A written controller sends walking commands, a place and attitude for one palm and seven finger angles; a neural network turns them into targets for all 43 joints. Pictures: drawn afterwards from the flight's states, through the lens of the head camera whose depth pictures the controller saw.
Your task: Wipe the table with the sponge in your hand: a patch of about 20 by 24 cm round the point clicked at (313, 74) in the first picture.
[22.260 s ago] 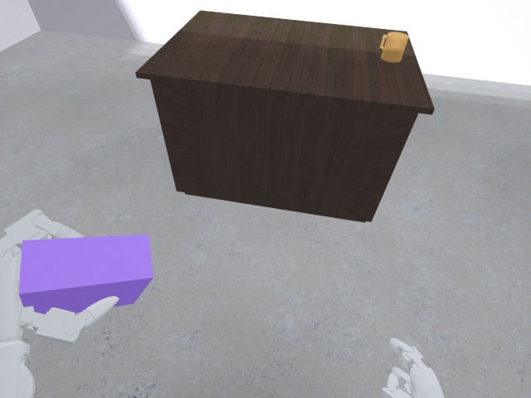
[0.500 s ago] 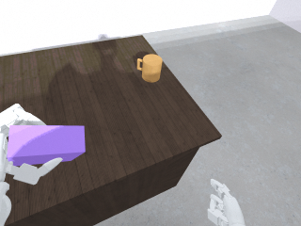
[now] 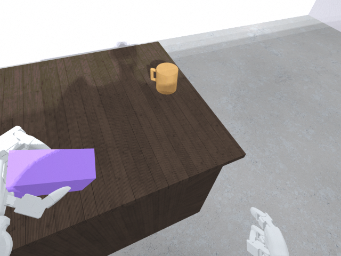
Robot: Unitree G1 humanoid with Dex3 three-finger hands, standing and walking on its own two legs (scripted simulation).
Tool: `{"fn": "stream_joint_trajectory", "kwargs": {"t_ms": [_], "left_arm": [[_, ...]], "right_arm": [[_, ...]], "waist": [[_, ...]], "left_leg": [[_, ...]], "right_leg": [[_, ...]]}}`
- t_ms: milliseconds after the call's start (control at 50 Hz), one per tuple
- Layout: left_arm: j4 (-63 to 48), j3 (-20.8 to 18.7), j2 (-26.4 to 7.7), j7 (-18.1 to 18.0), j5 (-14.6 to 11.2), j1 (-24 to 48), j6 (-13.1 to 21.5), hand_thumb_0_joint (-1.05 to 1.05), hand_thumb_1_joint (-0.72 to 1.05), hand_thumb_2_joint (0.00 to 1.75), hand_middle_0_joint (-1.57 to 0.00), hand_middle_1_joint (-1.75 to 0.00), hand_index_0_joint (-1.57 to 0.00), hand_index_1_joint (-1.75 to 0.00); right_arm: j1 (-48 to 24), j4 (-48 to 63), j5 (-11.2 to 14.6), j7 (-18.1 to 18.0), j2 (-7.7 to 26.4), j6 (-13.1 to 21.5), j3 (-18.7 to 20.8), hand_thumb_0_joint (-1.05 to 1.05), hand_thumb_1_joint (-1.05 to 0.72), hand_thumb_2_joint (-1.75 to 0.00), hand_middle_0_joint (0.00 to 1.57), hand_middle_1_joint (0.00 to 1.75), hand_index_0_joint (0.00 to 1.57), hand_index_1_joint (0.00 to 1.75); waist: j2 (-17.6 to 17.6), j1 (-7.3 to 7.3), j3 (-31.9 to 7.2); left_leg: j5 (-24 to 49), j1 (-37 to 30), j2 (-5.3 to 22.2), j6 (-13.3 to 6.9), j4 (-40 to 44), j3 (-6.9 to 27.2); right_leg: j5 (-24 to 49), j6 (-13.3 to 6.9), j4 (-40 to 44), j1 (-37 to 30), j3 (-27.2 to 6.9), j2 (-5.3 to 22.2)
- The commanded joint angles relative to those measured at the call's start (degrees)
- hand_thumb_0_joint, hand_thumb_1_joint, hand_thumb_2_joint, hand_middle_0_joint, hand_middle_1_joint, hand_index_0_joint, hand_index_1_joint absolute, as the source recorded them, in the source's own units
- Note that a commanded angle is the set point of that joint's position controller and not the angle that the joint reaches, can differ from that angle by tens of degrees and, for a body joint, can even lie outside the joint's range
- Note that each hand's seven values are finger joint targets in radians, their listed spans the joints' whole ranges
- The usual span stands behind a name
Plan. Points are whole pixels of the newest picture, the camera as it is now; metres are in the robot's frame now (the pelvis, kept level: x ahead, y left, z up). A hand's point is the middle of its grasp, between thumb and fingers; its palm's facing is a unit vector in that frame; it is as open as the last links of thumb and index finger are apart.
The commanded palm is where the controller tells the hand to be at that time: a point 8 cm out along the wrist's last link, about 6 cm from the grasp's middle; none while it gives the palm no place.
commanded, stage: come to a stop and stand still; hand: left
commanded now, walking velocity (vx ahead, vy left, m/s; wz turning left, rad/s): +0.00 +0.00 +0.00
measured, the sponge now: (64, 173) +0.23 +0.22 +0.13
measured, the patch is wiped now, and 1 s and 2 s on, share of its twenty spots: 0.00 0.00 0.00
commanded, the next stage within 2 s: look again from close up in 0.40 s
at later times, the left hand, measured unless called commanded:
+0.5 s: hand (56, 173) +0.22 +0.22 +0.15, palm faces +0.34 -0.86 -0.38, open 9.5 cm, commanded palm +0.16 +0.26 +0.17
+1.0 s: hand (37, 151) +0.24 +0.25 +0.18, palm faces +0.38 -0.80 -0.46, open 9.5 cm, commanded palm +0.15 +0.27 +0.17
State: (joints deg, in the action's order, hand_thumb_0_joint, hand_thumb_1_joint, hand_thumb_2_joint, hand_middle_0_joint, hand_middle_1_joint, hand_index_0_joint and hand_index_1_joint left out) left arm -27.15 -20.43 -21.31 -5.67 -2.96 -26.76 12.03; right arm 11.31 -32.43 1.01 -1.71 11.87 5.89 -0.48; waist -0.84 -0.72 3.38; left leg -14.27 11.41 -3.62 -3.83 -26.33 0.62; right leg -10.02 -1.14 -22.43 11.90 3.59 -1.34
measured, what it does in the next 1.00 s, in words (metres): stands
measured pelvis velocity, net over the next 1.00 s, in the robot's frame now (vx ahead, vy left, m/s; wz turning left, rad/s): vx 0.00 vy -0.01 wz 0.04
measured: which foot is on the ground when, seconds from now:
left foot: down 0.00-1.00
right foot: down 0.00-1.00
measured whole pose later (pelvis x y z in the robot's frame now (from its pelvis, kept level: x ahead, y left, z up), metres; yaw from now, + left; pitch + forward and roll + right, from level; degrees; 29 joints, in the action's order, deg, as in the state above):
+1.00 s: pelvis +0.00 -0.01 +0.00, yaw +3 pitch +1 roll -1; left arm -23.4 -19.7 -29.0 -4.6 -0.4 -14.8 12.4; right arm 13.6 -30.1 2.6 -4.6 12.4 6.9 -3.9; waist -1.9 -2.1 2.6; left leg -14.9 13.5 -3.7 -3.4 -28.0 3.0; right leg -11.8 -1.2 -24.2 13.3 4.1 -2.2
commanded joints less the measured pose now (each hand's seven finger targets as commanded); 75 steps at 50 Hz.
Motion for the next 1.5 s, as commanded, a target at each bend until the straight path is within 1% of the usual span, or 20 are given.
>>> {"fn": "stream_joint_trajectory", "kwargs": {"t_ms": [0,240,340,500,900,920,940,960,980,1020,1060,1120,1160,1200,1220,1260,1320,1380,1420,1480], "left_arm": [[-13.14,-5.51,-9.32,-1.37,-0.27,6.65,3.91,0.00,0.10,1.30,-1.20,-1.60,-1.20,-1.60],[-9.56,-3.42,-7.59,-1.81,0.00,7.69,2.72,0.00,0.10,1.30,-1.20,-1.60,-1.20,-1.60],[-11.96,-4.48,-8.94,-2.11,0.03,7.01,2.82,0.00,0.10,1.30,-1.20,-1.60,-1.20,-1.60],[-12.77,-6.16,-10.05,-2.11,-0.58,4.01,2.65,0.00,0.10,1.30,-1.20,-1.60,-1.20,-1.60],[-13.61,-4.50,-9.14,-1.83,-0.49,6.96,2.15,0.00,0.10,1.30,-1.20,-1.60,-1.20,-1.60],[-33.17,-17.25,-54.70,-2.05,2.08,59.90,11.12,0.00,0.10,1.30,-1.20,-1.60,-1.20,-1.60],[-6.36,-20.59,-26.17,-1.36,3.98,40.51,7.48,0.00,0.10,1.30,-1.20,-1.60,-1.20,-1.60],[-4.52,-14.81,-22.05,-1.81,2.35,32.94,5.86,0.00,0.10,1.30,-1.20,-1.60,-1.20,-1.60],[-0.09,-15.26,-23.72,-2.32,1.92,28.03,5.29,0.00,0.10,1.30,-1.20,-1.60,-1.20,-1.60],[3.68,-12.24,-19.70,-0.56,0.06,16.59,5.04,0.00,0.10,1.30,-1.20,-1.60,-1.20,-1.60],[-3.46,-8.70,-16.34,0.34,-1.25,8.09,6.49,0.00,0.10,1.30,-1.20,-1.60,-1.20,-1.60],[-6.62,-5.96,-11.89,0.22,-3.07,-0.34,6.72,0.00,0.10,1.30,-1.20,-1.60,-1.20,-1.60],[-11.71,-8.50,-14.50,-0.62,-2.75,0.25,7.36,0.00,0.10,1.30,-1.20,-1.60,-1.20,-1.60],[-12.47,-12.00,-17.89,-1.58,-2.79,1.91,7.98,0.00,0.10,1.30,-1.20,-1.60,-1.20,-1.60],[-14.73,-15.47,-22.88,-2.53,-2.46,4.90,8.01,0.00,0.10,1.30,-1.20,-1.60,-1.20,-1.60],[-13.54,-15.24,-22.10,-2.87,-2.27,5.71,8.53,0.00,0.10,1.30,-1.20,-1.60,-1.20,-1.60],[-14.90,-14.06,-22.93,-3.30,-2.27,8.10,7.79,0.00,0.10,1.30,-1.20,-1.60,-1.20,-1.60],[-15.65,-10.20,-19.51,-2.94,-1.79,7.30,7.85,0.00,0.10,1.30,-1.20,-1.60,-1.20,-1.60],[-15.37,-7.85,-16.91,-2.84,-1.81,5.36,7.38,0.00,0.10,1.30,-1.20,-1.60,-1.20,-1.60],[-13.57,-7.06,-14.83,-2.54,-1.46,5.50,7.31,0.00,0.10,1.30,-1.20,-1.60,-1.20,-1.60]], "right_arm": [[-4.52,8.35,-0.20,-0.77,7.34,3.59,2.92,0.00,-0.90,-0.90,0.20,0.30,0.20,0.30],[-5.03,7.54,-0.38,-0.91,7.35,3.63,2.33,0.00,-0.90,-0.90,0.20,0.30,0.20,0.30],[-5.36,7.70,-0.34,-0.96,7.24,3.73,2.23,0.00,-0.90,-0.90,0.20,0.30,0.20,0.30],[-4.64,7.66,-0.06,-1.03,7.44,4.11,2.60,0.00,-0.90,-0.90,0.20,0.30,0.20,0.30],[-4.71,8.06,-0.13,-1.18,6.97,3.29,2.38,0.00,-0.90,-0.90,0.20,0.30,0.20,0.30],[5.45,15.00,4.88,-5.50,11.66,0.91,-10.14,0.00,-0.90,-0.90,0.20,0.30,0.20,0.30],[2.64,9.05,2.53,-4.56,4.41,4.48,-0.04,0.00,-0.90,-0.90,0.20,0.30,0.20,0.30],[-1.92,7.28,0.20,-2.21,6.41,4.53,-1.40,0.00,-0.90,-0.90,0.20,0.30,0.20,0.30],[-2.59,7.74,-0.02,-1.44,10.25,4.12,-0.21,0.00,-0.90,-0.90,0.20,0.30,0.20,0.30],[-2.88,7.95,-0.80,0.21,10.60,4.62,0.13,0.00,-0.90,-0.90,0.20,0.30,0.20,0.30],[1.17,8.89,-0.40,1.84,10.76,5.27,1.32,0.00,-0.90,-0.90,0.20,0.30,0.20,0.30],[-0.26,7.84,0.80,4.42,10.02,6.58,1.59,0.00,-0.90,-0.90,0.20,0.30,0.20,0.30],[2.14,7.75,0.55,4.36,11.05,6.76,2.87,0.00,-0.90,-0.90,0.20,0.30,0.20,0.30],[1.47,7.06,0.26,3.71,11.32,6.75,2.85,0.00,-0.90,-0.90,0.20,0.30,0.20,0.30],[-0.11,7.21,0.39,3.38,12.17,6.53,2.38,0.00,-0.90,-0.90,0.20,0.30,0.20,0.30],[1.49,5.76,-0.42,2.28,10.94,6.09,2.43,0.00,-0.90,-0.90,0.20,0.30,0.20,0.30],[-0.04,5.49,-0.19,2.30,11.37,6.29,2.04,0.00,-0.90,-0.90,0.20,0.30,0.20,0.30],[2.29,4.87,-0.51,2.96,10.97,6.85,2.17,0.00,-0.90,-0.90,0.20,0.30,0.20,0.30],[0.86,4.99,0.07,3.66,10.99,7.47,2.07,0.00,-0.90,-0.90,0.20,0.30,0.20,0.30],[1.95,4.53,-0.09,3.77,11.12,6.85,2.89,0.00,-0.90,-0.90,0.20,0.30,0.20,0.30]], "waist": [[3.98,-0.17,-9.64],[1.67,0.01,-6.02],[3.77,-0.11,-8.33],[3.61,-0.32,-11.33],[4.78,-0.17,-9.97],[20.51,4.81,-6.07],[6.78,-0.01,-9.72],[1.18,0.86,-6.59],[2.31,-0.51,-7.16],[4.90,-0.85,-10.71],[3.73,-1.66,-12.10],[4.37,-2.20,-17.27],[1.46,-2.30,-16.86],[-2.17,-2.02,-16.14],[0.87,-1.55,-18.74],[0.46,-1.43,-17.40],[8.77,-1.30,-17.73],[11.37,-1.88,-15.87],[10.95,-1.77,-16.04],[5.20,-1.93,-13.52]], "left_leg": [[7.76,3.77,7.66,4.02,6.34,6.44],[-2.48,2.98,6.27,1.64,5.56,5.40],[-0.45,2.91,6.89,1.52,6.33,5.42],[9.95,2.31,7.95,2.34,5.70,5.86],[13.56,1.79,8.66,3.51,7.01,6.80],[5.73,18.69,8.05,-0.16,5.91,9.91],[-0.60,10.66,12.10,0.24,4.19,11.16],[3.08,7.02,9.00,2.00,6.59,9.09],[3.59,4.75,8.05,2.14,4.92,7.47],[2.94,3.18,6.78,2.40,3.03,6.17],[10.27,5.15,6.02,2.46,1.38,5.41],[23.71,-0.53,6.05,2.58,-0.63,5.04],[32.32,0.84,6.47,4.14,-1.60,5.92],[28.07,2.85,6.09,4.49,-1.21,6.14],[26.30,1.64,6.10,4.12,-0.93,6.43],[28.86,3.67,6.10,4.53,-1.38,6.62],[30.22,1.54,6.49,4.52,-1.37,7.28],[34.88,0.45,7.69,5.05,-1.79,7.52],[34.11,-1.18,7.69,4.67,-1.09,7.69],[28.64,1.79,8.06,5.53,0.17,7.83]], "right_leg": [[7.95,-0.82,1.42,-9.26,-6.61,5.67],[-9.59,-0.65,9.71,-2.10,-10.04,6.80],[-6.21,-0.47,7.89,-4.70,-8.88,6.46],[9.55,-0.63,3.08,-9.96,-7.61,6.31],[11.86,-0.74,1.97,-10.30,-6.24,5.64],[-3.65,4.38,-5.97,-13.71,-5.20,-1.68],[-9.61,1.59,-4.45,-3.45,-4.52,4.35],[-11.23,0.53,-0.31,-0.38,-3.37,4.23],[-9.45,-0.23,0.30,2.02,-4.37,3.82],[-7.32,-1.16,-0.54,3.24,-5.48,3.99],[3.12,-1.36,-1.04,-0.45,-5.01,5.75],[13.40,-1.26,-4.98,-2.25,-5.24,5.44],[18.56,-0.55,-5.27,-4.29,-3.97,6.18],[19.38,-0.46,-5.59,-5.51,-4.15,6.43],[17.47,-0.43,-7.20,-5.87,-5.15,5.65],[19.96,-0.58,-7.19,-7.98,-4.09,6.79],[14.59,-0.77,-8.36,-5.62,-5.10,6.16],[8.68,-0.66,-7.37,-3.14,-3.59,6.45],[6.24,-0.78,-8.14,-1.52,-4.10,5.44],[7.08,-0.57,-6.75,-2.14,-3.31,6.07]]}}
